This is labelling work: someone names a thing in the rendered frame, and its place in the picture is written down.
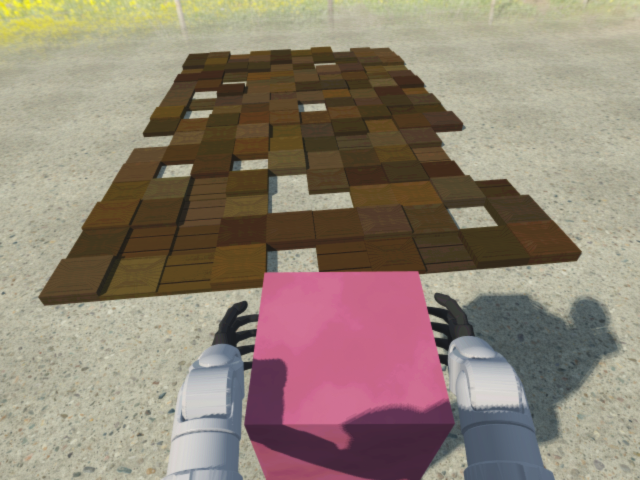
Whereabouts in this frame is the left robot forearm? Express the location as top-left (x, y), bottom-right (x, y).
top-left (161, 344), bottom-right (245, 480)

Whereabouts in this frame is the right robot forearm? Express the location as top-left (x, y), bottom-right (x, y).
top-left (448, 336), bottom-right (555, 480)

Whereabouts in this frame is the right robot hand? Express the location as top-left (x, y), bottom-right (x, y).
top-left (427, 293), bottom-right (475, 366)

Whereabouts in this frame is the left robot hand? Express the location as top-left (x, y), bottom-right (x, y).
top-left (212, 301), bottom-right (259, 371)

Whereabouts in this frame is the carton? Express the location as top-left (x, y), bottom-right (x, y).
top-left (244, 271), bottom-right (455, 480)

